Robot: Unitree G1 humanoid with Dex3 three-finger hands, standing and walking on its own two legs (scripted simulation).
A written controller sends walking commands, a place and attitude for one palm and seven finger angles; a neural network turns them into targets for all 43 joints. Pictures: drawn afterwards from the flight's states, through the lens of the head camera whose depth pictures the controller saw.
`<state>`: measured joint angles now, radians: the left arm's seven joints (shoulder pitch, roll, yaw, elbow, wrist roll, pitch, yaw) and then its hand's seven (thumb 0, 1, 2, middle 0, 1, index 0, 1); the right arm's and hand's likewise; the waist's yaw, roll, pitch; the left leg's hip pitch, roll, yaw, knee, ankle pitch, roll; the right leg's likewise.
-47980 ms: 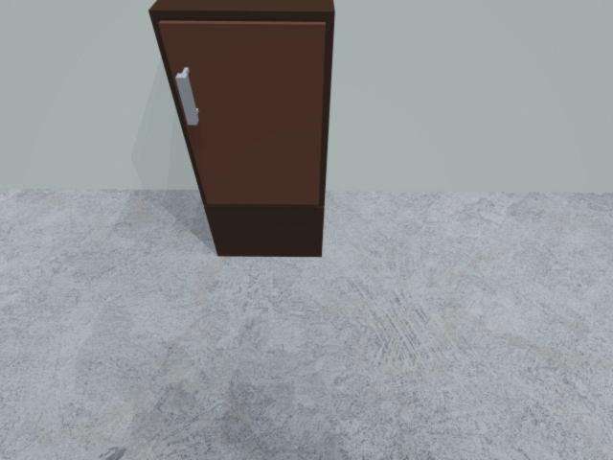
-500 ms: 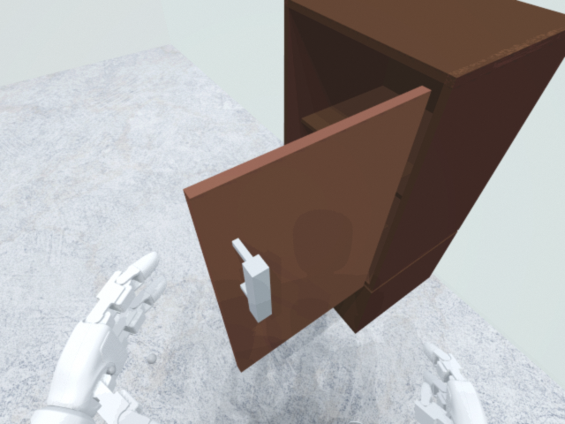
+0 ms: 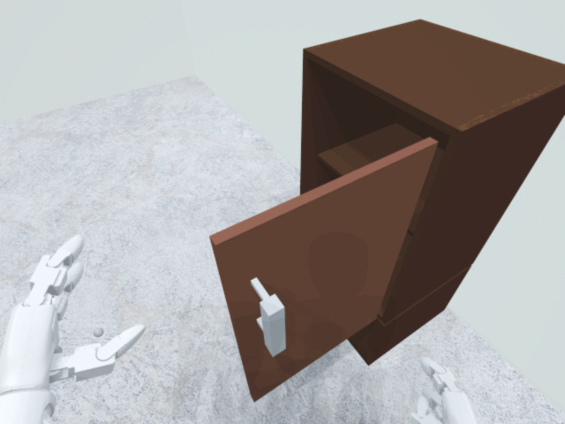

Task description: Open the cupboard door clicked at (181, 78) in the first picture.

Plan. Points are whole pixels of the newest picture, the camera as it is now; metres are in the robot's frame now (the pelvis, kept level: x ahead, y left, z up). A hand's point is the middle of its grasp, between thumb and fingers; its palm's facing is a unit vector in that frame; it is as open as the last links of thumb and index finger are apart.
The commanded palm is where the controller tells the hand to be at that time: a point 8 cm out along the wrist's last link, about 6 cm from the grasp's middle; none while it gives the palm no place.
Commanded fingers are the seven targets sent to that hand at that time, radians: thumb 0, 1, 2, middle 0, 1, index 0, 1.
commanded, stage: draw the hand back to the body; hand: left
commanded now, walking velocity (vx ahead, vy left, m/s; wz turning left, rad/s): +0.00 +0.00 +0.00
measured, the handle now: (266, 316) +0.28 +0.06 +0.00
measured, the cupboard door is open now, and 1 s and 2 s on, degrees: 90 90 90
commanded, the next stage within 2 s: step back with the hand held close in 0.64 s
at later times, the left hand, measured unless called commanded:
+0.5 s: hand (73, 301) +0.19 +0.24 +0.17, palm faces +0.45 -0.80 -0.39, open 7.6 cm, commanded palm +0.14 +0.28 +0.19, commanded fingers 0.00 0.90 0.90 -0.20 -0.30 -0.20 -0.30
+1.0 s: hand (77, 305) +0.19 +0.24 +0.17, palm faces +0.39 -0.79 -0.47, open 7.4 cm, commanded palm +0.13 +0.28 +0.19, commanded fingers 0.00 0.90 0.90 -0.20 -0.30 -0.20 -0.30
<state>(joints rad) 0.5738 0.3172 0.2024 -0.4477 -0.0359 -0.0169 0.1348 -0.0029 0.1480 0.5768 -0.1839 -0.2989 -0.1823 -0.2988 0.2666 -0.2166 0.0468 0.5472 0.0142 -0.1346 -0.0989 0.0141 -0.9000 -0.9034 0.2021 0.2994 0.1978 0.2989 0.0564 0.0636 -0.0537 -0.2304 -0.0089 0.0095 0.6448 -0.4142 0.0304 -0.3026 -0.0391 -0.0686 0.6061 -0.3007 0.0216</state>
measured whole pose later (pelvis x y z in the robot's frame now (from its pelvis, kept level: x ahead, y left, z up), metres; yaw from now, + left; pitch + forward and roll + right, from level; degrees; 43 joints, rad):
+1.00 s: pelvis -0.02 -0.02 +0.02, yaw -2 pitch -1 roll +0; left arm 0.51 0.36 0.38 -0.40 -0.03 -0.16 0.13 0.01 0.89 0.90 -0.21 -0.30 -0.21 -0.30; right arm 0.17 -0.24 0.00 0.59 0.00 -0.05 -0.08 0.01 -0.90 -0.90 0.20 0.30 0.20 0.30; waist 0.01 0.05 0.03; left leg -0.16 0.01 0.04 0.45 -0.28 0.01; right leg -0.24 -0.01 -0.05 0.41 -0.15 0.00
